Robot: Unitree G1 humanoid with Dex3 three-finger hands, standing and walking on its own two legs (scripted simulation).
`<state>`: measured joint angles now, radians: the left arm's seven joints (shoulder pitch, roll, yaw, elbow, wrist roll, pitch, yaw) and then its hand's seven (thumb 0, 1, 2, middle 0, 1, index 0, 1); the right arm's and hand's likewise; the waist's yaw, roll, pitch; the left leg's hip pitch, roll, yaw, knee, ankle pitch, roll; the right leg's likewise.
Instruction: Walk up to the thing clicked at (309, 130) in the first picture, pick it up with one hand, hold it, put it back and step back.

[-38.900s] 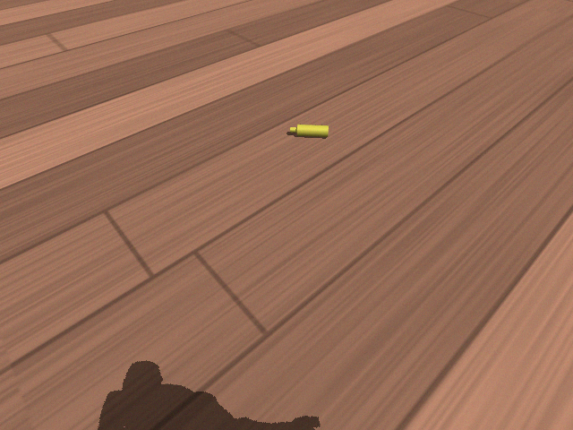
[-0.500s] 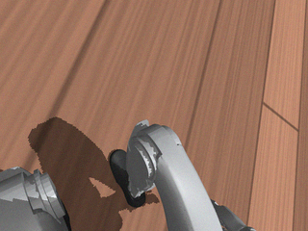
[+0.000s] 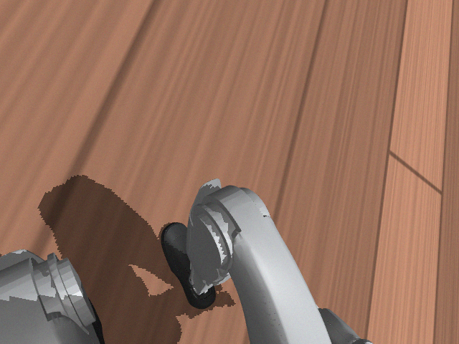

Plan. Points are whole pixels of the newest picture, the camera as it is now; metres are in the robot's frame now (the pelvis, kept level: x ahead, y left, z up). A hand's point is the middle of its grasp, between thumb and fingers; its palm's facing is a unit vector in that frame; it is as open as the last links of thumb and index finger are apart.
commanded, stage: open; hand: left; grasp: from above
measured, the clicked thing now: out of the picture +0.49 +0.39 -0.28
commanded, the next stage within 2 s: withdraw in 0.08 s
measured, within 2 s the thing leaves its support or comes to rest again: neither
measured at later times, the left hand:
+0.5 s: hand out of the picture +0.51 +0.38 -0.17, palm faces -0.29 -0.09 -0.95, open 14.1 cm
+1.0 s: hand out of the picture +0.46 +0.37 -0.12, palm faces -0.48 -0.13 -0.87, open 13.9 cm
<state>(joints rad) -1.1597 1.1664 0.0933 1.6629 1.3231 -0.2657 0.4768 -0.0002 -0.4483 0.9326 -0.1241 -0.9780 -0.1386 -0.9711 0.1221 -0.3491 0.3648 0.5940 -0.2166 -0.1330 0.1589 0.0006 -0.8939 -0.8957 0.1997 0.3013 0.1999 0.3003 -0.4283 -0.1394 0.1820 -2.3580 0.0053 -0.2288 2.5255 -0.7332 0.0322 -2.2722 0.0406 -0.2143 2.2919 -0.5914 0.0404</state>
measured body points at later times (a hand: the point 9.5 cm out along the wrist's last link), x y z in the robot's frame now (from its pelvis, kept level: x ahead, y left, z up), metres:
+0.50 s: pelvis +0.01 +0.00 +0.01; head +0.28 +0.14 +0.34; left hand +0.52 +0.38 -0.12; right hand +0.06 -0.26 -0.04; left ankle +0.06 +0.11 -0.28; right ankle +0.13 -0.11 -0.28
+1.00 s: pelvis -0.01 -0.01 +0.04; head +0.24 +0.12 +0.39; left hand +0.48 +0.37 -0.07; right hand +0.07 -0.29 -0.03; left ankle +0.06 +0.11 -0.28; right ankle +0.13 -0.11 -0.28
